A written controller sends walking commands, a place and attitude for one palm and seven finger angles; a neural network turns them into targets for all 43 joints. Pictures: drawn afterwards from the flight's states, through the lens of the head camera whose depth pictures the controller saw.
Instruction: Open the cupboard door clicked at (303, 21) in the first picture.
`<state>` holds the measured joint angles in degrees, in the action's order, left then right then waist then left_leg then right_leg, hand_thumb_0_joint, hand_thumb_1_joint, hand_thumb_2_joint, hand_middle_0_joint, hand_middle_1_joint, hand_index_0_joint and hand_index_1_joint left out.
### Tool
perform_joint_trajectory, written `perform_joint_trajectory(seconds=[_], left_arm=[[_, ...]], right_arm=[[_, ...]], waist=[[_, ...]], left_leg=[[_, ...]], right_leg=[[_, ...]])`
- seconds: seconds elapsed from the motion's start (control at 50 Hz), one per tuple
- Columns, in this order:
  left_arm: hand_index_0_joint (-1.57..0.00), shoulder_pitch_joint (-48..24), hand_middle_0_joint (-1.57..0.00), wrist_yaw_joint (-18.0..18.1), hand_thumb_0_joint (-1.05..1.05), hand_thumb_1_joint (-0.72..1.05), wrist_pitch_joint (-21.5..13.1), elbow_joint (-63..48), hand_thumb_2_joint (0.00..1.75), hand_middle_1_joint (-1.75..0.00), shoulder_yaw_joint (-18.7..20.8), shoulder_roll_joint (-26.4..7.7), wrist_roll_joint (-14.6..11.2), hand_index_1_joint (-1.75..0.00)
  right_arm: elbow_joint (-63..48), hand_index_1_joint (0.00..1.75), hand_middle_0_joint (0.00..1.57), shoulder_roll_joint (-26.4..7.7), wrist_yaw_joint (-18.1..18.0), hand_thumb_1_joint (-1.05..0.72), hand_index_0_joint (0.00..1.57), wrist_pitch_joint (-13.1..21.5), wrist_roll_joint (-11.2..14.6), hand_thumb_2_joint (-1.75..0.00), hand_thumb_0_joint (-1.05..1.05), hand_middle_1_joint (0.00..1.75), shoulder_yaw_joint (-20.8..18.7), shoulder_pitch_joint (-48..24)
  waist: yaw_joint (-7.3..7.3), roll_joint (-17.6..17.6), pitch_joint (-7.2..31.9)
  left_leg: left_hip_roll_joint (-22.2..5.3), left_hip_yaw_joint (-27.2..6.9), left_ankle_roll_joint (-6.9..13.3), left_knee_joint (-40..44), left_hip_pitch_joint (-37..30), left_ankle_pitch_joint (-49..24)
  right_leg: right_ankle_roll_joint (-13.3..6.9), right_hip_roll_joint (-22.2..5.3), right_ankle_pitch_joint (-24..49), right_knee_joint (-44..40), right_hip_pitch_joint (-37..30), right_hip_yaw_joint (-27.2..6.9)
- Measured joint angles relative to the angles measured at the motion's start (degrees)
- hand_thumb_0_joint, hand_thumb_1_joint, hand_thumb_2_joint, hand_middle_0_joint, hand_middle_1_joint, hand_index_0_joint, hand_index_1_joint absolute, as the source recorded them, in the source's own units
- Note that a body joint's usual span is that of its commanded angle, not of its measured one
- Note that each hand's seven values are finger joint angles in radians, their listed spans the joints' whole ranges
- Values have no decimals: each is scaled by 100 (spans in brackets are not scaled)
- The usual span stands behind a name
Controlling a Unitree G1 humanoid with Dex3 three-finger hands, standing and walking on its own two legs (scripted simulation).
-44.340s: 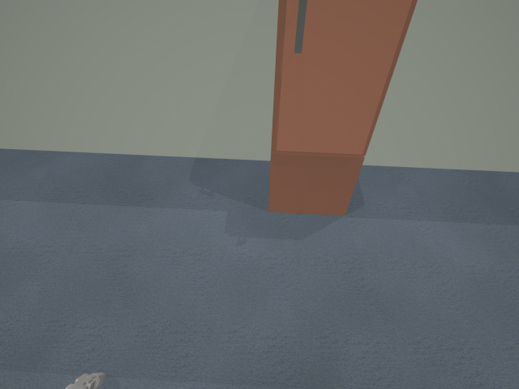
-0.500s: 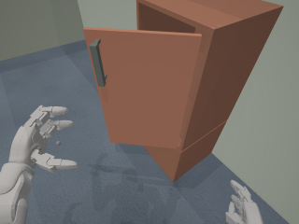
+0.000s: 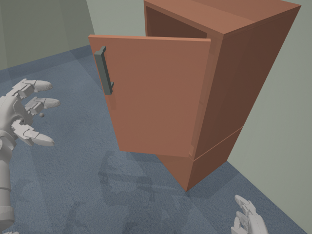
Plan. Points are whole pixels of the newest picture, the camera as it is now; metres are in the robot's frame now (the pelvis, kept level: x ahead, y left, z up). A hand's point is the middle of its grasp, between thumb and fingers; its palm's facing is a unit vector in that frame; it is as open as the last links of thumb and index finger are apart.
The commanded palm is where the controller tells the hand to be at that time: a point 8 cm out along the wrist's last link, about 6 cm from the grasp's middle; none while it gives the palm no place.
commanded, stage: raise the hand with hooked fingers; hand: left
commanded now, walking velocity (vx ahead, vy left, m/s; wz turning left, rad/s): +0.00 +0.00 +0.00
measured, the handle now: (106, 71) +0.54 +0.22 +0.15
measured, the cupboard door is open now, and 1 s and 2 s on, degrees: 48 48 48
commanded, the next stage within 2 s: move the hooked fingers beside the handle in 0.40 s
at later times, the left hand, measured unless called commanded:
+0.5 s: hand (53, 120) +0.30 +0.27 +0.17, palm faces +0.05 -1.00 -0.06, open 14.0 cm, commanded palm +0.27 +0.31 +0.17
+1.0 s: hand (64, 102) +0.36 +0.27 +0.17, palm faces +0.06 -1.00 -0.04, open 14.0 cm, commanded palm +0.33 +0.31 +0.17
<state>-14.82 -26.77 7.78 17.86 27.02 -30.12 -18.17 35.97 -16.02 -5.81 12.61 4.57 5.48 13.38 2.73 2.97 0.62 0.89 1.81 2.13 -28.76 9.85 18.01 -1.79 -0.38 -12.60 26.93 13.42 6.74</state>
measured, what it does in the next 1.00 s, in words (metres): stands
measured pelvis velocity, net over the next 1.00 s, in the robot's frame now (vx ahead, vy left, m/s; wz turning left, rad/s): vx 0.00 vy -0.01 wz -0.02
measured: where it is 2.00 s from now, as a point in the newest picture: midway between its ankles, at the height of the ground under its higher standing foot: outside the picture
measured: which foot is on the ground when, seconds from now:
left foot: down 0.00-1.00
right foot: down 0.00-1.00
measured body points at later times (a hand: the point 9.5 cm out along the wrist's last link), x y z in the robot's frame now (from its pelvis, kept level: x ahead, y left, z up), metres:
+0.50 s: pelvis +0.00 -0.01 +0.00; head -0.01 -0.03 +0.45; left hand +0.29 +0.32 +0.18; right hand +0.19 -0.24 -0.07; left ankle -0.03 +0.09 -0.74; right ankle +0.02 -0.10 -0.74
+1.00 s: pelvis +0.00 -0.01 +0.00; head +0.00 -0.03 +0.45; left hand +0.35 +0.32 +0.18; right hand +0.14 -0.27 -0.09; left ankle -0.03 +0.09 -0.74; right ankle +0.02 -0.10 -0.74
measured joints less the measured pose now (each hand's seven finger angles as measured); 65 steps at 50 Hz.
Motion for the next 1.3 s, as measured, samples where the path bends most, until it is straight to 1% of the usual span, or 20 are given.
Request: perform_joint_trajectory(seconds=[0.06, 0.12, 0.16, 0.22, 0.26, 0.3, 0.36, 0.44, 0.5, 0.58, 0.64, 0.7, 0.78, 0.9, 0.98, 1.02, 1.1, 1.22, 1.3], left_arm=[[-30, 186, -30, -118, -1, -50, 120, -100, 30, -120, -72, 71, 5, -120], [-30, 484, -30, -131, -1, -50, 9, -396, 30, -120, -61, 270, -62, -120], [-30, 592, -30, -55, -1, -50, -128, -517, 30, -120, -12, 387, -103, -120], [-30, 582, -30, 138, -2, -50, -237, -590, 30, -120, 92, 459, -45, -120], [-30, 502, -30, 248, -2, -50, -248, -557, 30, -120, 125, 450, 21, -120], [-30, 413, -30, 282, -2, -50, -209, -499, 30, -120, 99, 413, 70, -120], [-30, 321, -30, 208, -2, -50, -125, -407, 30, -120, -4, 347, 93, -120], [-30, 348, -30, 49, -1, -50, -48, -352, 30, -120, -59, 313, 29, -120], [-30, 406, -30, 41, -1, -50, -66, -381, 30, -120, -25, 340, -6, -120], [-30, 387, -30, 115, -1, -50, -157, -369, 30, -120, 15, 378, -3, -120], [-30, 217, -30, 161, -1, -50, -182, -174, 30, -120, -20, 351, 53, -120], [-30, -53, -30, 184, -1, -50, -179, 137, 30, -120, -136, 310, 138, -120], [-30, -428, -30, 167, -1, -50, -225, 583, 30, -120, -221, 229, 243, -120], [-30, -881, -30, 109, -2, -50, -470, 1196, 30, -120, -75, 48, 266, -120], [-30, -1076, -30, 49, -1, -50, -519, 1592, 30, -120, 8, -110, 308, -120], [-30, -1115, -30, 33, -1, -50, -523, 1696, 30, -120, -4, -147, 335, -120], [-30, -1132, -30, -4, -1, -50, -617, 1767, 30, -120, 6, -116, 331, -120], [-30, -1338, -30, 58, -2, -50, -801, 1940, 30, -120, 21, -88, 385, -120], [-30, -1569, -30, 55, -2, -50, -815, 2263, 30, -120, 32, -196, 457, -120]], right_arm=[[-71, 30, 21, -82, 58, -91, 21, -63, -4, -90, 2, 30, -62, 14], [-102, 30, 20, -96, 95, -91, 21, -89, -37, -90, 2, 30, -109, 29], [-99, 30, 20, -69, 93, -91, 20, -77, -53, -90, 2, 30, -126, 43], [-94, 30, 20, -29, 73, -91, 20, -44, -63, -90, 2, 30, -135, 44], [-98, 30, 20, -19, 46, -91, 20, -17, -55, -90, 2, 30, -141, 35], [-98, 30, 20, -18, 22, -91, 20, -8, -41, -90, 2, 30, -140, 11], [-91, 30, 20, -22, -11, -91, 20, -17, -23, -90, 2, 30, -118, -42], [-95, 30, 20, -1, -9, -91, 20, -54, -21, -90, 2, 30, -82, -107], [-105, 30, 20, 26, 7, -91, 20, -59, -27, -90, 2, 30, -71, -115], [-93, 30, 20, 43, 9, -91, 20, -39, -29, -90, 2, 30, -71, -83], [-54, 30, 20, 30, -16, -91, 21, -35, -11, -90, 2, 30, -67, -75], [-12, 30, 20, 1, -61, -91, 21, -37, 6, -90, 2, 30, -61, -76], [45, 30, 20, -24, -100, -91, 21, -52, -3, -90, 2, 30, -51, -85], [66, 30, 20, -47, -85, -91, 21, -75, -22, -90, 2, 30, -64, 37], [43, 30, 20, -112, -51, -91, 21, -107, -11, -90, 2, 30, -109, 176], [31, 30, 20, -156, -33, -91, 21, -125, -4, -90, 2, 30, -146, 250], [49, 30, 20, -209, -11, -91, 20, -167, -14, -90, 2, 30, -192, 367], [86, 30, 20, -188, -7, -91, 20, -195, -29, -90, 2, 30, -202, 452], [80, 30, 20, -167, 1, -91, 20, -230, -41, -90, 2, 30, -177, 450]], waist=[[-41, 27, 19], [-61, -1, 40], [-58, -49, 53], [-28, -100, 19], [-5, -91, -3], [16, -64, -23], [25, -16, -18], [10, 19, 10], [3, 20, 22], [23, 14, 30], [34, 10, 8], [26, 7, -37], [-46, -14, -78], [-194, -74, -28], [-270, -75, 20], [-286, -62, 25], [-299, -60, 48], [-314, -107, 43], [-363, -116, 73]], left_leg=[[1, 50, 5, 7, 64, -6], [-22, 98, -3, 15, 46, 15], [-42, 109, -17, 21, 13, 29], [-73, 102, -42, 35, -66, 37], [-79, 84, -53, 49, -100, 29], [-75, 64, -56, 66, -118, 13], [-59, 40, -53, 80, -96, -12], [-54, 46, -56, 86, -73, -26], [-63, 55, -65, 86, -83, -23], [-72, 46, -77, 89, -102, -26], [-69, 19, -84, 70, -83, -35], [-58, -16, -87, 41, -23, -53], [-57, -25, -91, 10, 77, -73], [-85, 34, -102, -18, 186, -56], [-96, 78, -100, -56, 277, -26], [-93, 96, -93, -69, 322, -18], [-88, 122, -77, -87, 398, -4], [-90, 122, -66, -101, 449, 10], [-83, 122, -54, -105, 508, 11]], right_leg=[[3, 0, -2, 41, 104, -50], [-4, 27, -17, 58, 117, -99], [-17, 49, -28, 55, 93, -110], [-42, 82, -29, 21, 5, -102], [-52, 89, -21, -6, -41, -84], [-54, 84, -11, -27, -69, -65], [-52, 67, -3, -28, -51, -42], [-56, 61, -4, -6, -12, -49], [-66, 71, -9, 4, -14, -58], [-77, 79, -8, -1, -36, -50], [-84, 74, -4, 6, -33, -23], [-90, 58, 3, 24, 8, 13], [-98, 55, 24, 46, 103, 23], [-115, 85, 24, 89, 244, -35], [-114, 96, 7, 139, 357, -78], [-107, 93, 0, 161, 412, -96], [-92, 89, -8, 186, 500, -123], [-82, 92, -5, 174, 539, -125], [-71, 86, 4, 163, 590, -126]])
